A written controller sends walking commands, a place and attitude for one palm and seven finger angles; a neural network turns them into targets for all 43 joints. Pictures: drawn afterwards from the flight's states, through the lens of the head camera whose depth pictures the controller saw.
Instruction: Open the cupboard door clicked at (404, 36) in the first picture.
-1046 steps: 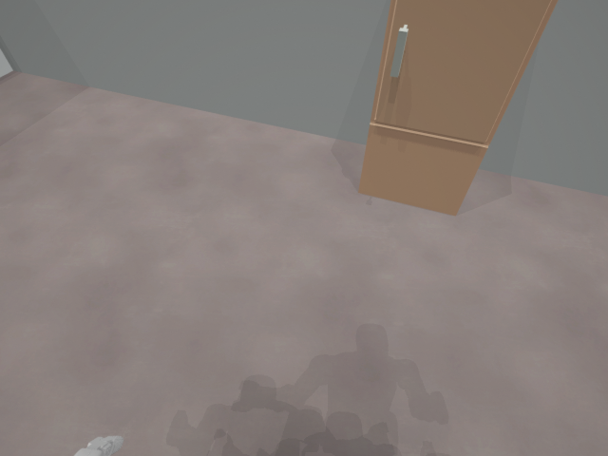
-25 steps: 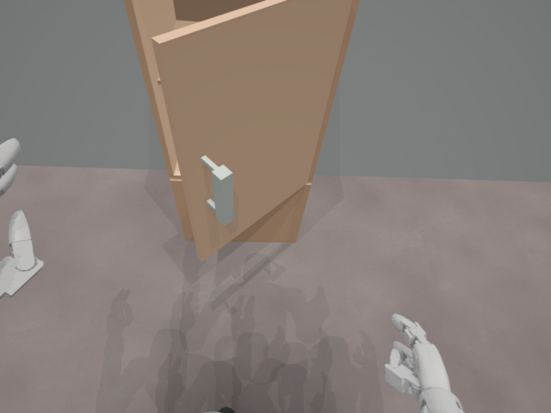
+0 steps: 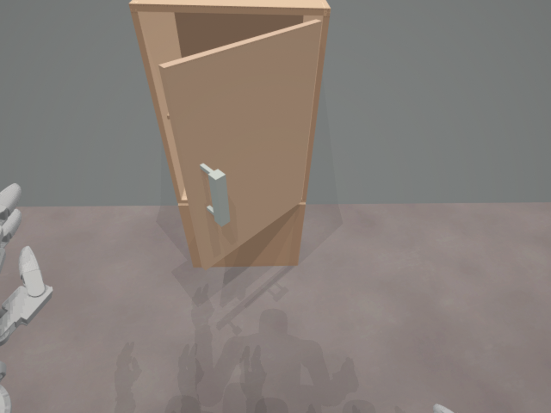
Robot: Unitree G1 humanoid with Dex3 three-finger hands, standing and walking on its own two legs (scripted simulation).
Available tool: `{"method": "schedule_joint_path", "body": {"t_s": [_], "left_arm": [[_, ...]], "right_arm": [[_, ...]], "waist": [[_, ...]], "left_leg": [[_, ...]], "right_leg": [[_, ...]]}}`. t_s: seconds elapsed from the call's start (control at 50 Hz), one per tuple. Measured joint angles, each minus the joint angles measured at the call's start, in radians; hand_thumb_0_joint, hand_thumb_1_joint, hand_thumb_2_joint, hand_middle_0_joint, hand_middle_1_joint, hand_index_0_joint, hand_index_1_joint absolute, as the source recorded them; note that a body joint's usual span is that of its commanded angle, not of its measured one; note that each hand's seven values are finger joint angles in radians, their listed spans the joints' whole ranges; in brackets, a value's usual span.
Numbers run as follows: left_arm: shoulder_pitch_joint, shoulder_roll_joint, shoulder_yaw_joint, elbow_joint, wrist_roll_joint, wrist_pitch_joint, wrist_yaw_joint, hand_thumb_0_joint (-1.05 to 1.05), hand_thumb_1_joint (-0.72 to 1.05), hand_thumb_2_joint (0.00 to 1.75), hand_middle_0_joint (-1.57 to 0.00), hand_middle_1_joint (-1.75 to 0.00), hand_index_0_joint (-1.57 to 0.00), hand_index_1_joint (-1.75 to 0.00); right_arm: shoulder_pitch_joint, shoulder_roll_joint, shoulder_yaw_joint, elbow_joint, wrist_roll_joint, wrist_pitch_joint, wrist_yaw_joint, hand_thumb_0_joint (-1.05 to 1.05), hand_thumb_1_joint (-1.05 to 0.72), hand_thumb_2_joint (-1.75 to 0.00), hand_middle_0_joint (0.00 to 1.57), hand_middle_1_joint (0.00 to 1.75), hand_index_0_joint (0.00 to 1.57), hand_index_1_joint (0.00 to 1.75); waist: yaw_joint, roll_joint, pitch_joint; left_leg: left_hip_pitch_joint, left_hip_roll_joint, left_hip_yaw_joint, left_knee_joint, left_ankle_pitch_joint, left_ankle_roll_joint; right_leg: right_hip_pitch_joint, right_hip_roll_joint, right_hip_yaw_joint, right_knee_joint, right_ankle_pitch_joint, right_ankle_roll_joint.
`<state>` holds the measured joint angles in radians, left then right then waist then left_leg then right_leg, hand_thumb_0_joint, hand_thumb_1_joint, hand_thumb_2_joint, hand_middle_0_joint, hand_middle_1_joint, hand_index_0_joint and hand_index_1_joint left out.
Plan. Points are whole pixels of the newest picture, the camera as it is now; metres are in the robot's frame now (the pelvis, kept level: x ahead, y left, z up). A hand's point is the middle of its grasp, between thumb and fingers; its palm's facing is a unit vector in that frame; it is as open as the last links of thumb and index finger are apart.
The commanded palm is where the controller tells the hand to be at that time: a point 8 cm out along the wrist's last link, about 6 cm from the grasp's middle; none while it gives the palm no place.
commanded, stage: stop stepping back and stand still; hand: left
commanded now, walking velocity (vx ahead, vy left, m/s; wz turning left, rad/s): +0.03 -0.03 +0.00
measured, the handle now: (213, 194) +0.60 +0.17 -0.05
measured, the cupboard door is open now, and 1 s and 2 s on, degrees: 43 43 43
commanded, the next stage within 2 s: let the arm hang, fingers relaxed in 0.62 s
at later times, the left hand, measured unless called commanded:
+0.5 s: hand (3, 321) +0.18 +0.29 +0.15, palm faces +0.42 -0.80 -0.43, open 7.4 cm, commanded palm +0.12 +0.32 +0.18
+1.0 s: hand out of the picture +0.04 +0.22 -0.16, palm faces -0.09 -0.97 -0.21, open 7.4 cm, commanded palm none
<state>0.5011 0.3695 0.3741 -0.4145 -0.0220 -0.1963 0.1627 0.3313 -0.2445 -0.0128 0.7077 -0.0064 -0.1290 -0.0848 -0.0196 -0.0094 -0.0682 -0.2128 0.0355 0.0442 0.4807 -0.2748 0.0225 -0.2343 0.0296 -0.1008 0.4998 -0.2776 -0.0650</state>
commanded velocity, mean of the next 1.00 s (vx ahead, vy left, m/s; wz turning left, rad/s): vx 0.00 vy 0.00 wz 0.00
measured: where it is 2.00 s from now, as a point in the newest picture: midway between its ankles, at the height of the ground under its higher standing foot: outside the picture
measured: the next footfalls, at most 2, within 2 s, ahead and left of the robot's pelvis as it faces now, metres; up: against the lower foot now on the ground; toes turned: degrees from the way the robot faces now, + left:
none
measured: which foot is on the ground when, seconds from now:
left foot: down 0.00-1.00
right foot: down 0.00-1.00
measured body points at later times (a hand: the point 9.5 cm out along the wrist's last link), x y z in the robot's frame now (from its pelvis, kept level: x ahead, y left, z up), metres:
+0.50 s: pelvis -0.03 +0.03 +0.01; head -0.02 +0.03 +0.46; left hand +0.15 +0.33 +0.18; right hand +0.14 -0.20 -0.07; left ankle -0.01 +0.13 -0.74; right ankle +0.00 -0.07 -0.74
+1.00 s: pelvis -0.04 +0.04 +0.00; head -0.01 +0.03 +0.45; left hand +0.05 +0.27 -0.14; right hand +0.05 -0.23 -0.13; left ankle -0.01 +0.13 -0.74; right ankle +0.00 -0.07 -0.74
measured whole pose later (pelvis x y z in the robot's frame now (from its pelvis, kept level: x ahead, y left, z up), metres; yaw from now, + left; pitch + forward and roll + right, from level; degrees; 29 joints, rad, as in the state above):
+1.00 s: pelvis -0.04 +0.04 +0.00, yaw -1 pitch +0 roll +0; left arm 0.23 0.21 -0.02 0.86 0.03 0.05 -0.01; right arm 0.16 -0.28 0.01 0.93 -0.03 -0.01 0.01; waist -0.02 0.00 0.06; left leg -0.27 -0.02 0.08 0.50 -0.23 0.04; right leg -0.30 -0.03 -0.06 0.52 -0.22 -0.01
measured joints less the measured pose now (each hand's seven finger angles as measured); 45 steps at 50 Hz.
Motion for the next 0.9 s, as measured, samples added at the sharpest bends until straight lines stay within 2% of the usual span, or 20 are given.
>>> {"method": "schedule_joint_path", "body": {"t_s": [0.06, 0.16, 0.36, 0.44, 0.72, 0.74, 0.76, 0.82, 0.86, 0.9], "left_arm": [[0.039, 0.025, 0.020, -0.017, -0.005, -0.010, -0.006, 0.01, 0.89, 0.90, -0.21, -0.30, -0.21, -0.30], [0.069, 0.059, 0.037, -0.031, -0.009, -0.023, -0.015, 0.01, 0.89, 0.90, -0.22, -0.30, -0.22, -0.30], [0.040, 0.009, 0.013, -0.001, -0.011, -0.004, -0.019, 0.01, 0.89, 0.90, -0.22, -0.30, -0.22, -0.30], [0.025, 0.001, 0.007, 0.001, -0.009, 0.011, -0.016, 0.01, 0.89, 0.90, -0.21, -0.30, -0.22, -0.30], [0.045, 0.024, 0.014, -0.021, -0.014, 0.020, -0.017, 0.01, 0.89, 0.90, -0.21, -0.30, -0.22, -0.30], [0.020, 0.032, -0.007, 0.030, 0.000, 0.000, -0.030, 0.01, 0.89, 0.90, -0.21, -0.30, -0.21, -0.30], [-0.030, 0.040, -0.046, 0.122, 0.014, 0.006, -0.056, 0.01, 0.89, 0.90, -0.21, -0.30, -0.21, -0.30], [-0.186, 0.018, -0.178, 0.492, 0.038, 0.117, -0.121, 0.00, 0.89, 0.90, -0.20, -0.30, -0.21, -0.30], [-0.249, -0.015, -0.247, 0.739, 0.048, 0.183, -0.146, 0.00, 0.90, 0.90, -0.20, -0.30, -0.20, -0.30], [-0.278, -0.052, -0.305, 0.942, 0.054, 0.224, -0.162, 0.00, 0.90, 0.90, -0.20, -0.30, -0.20, -0.30]], "right_arm": [[-0.033, 0.018, 0.009, -0.021, 0.002, -0.001, 0.009, 0.01, -0.91, -0.89, 0.20, 0.30, 0.21, 0.30], [-0.070, 0.038, 0.024, -0.063, 0.002, -0.016, 0.023, 0.01, -0.91, -0.89, 0.20, 0.30, 0.21, 0.30], [-0.109, 0.043, 0.038, -0.073, -0.003, -0.006, 0.029, 0.01, -0.91, -0.89, 0.21, 0.30, 0.21, 0.30], [-0.110, 0.043, 0.040, -0.076, -0.004, -0.006, 0.025, 0.01, -0.91, -0.89, 0.21, 0.30, 0.21, 0.30], [-0.102, 0.041, 0.034, -0.086, -0.004, 0.000, 0.019, 0.01, -0.91, -0.89, 0.21, 0.30, 0.21, 0.30], [-0.105, 0.031, 0.027, -0.063, 0.000, -0.021, 0.037, 0.01, -0.91, -0.89, 0.20, 0.30, 0.21, 0.30], [-0.115, 0.013, 0.020, -0.032, 0.001, -0.025, 0.058, 0.01, -0.91, -0.89, 0.20, 0.30, 0.21, 0.30], [-0.166, -0.040, 0.017, 0.063, -0.008, 0.034, 0.091, 0.01, -0.90, -0.89, 0.21, 0.30, 0.21, 0.30], [-0.195, -0.055, 0.019, 0.108, -0.015, 0.069, 0.098, 0.01, -0.91, -0.89, 0.21, 0.30, 0.21, 0.30], [-0.206, -0.055, 0.020, 0.141, -0.019, 0.090, 0.101, 0.01, -0.91, -0.89, 0.21, 0.30, 0.21, 0.30]], "waist": [[-0.006, -0.017, 0.027], [-0.006, -0.005, 0.045], [0.032, 0.014, 0.052], [0.039, 0.010, 0.062], [0.017, 0.002, 0.083], [0.017, 0.009, 0.078], [0.022, 0.019, 0.072], [0.031, 0.051, 0.063], [0.022, 0.059, 0.072], [0.009, 0.052, 0.087]], "left_leg": [[0.017, -0.007, 0.021, -0.006, 0.010, -0.031], [0.006, -0.003, 0.028, 0.008, 0.008, -0.028], [-0.010, -0.007, 0.027, -0.010, 0.034, -0.012], [-0.009, -0.013, 0.026, -0.026, 0.047, -0.006], [-0.013, -0.028, 0.033, -0.047, 0.060, 0.012], [-0.031, -0.031, 0.028, -0.034, 0.058, 0.014], [-0.051, -0.039, 0.023, -0.015, 0.054, 0.018], [-0.090, -0.061, 0.027, 0.031, 0.039, 0.032], [-0.094, -0.066, 0.036, 0.049, 0.031, 0.036], [-0.088, -0.064, 0.042, 0.052, 0.028, 0.034]], "right_leg": [[0.006, -0.008, 0.021, 0.002, 0.008, 0.004], [0.003, -0.005, 0.028, -0.005, 0.026, 0.011], [0.007, -0.006, 0.027, -0.064, 0.075, 0.026], [0.012, -0.011, 0.026, -0.086, 0.091, 0.032], [0.014, -0.024, 0.033, -0.121, 0.115, 0.052], [-0.002, -0.029, 0.028, -0.105, 0.110, 0.054], [-0.024, -0.038, 0.023, -0.076, 0.099, 0.056], [-0.084, -0.065, 0.027, 0.017, 0.056, 0.058], [-0.098, -0.071, 0.037, 0.050, 0.042, 0.065], [-0.096, -0.069, 0.043, 0.059, 0.039, 0.063]]}}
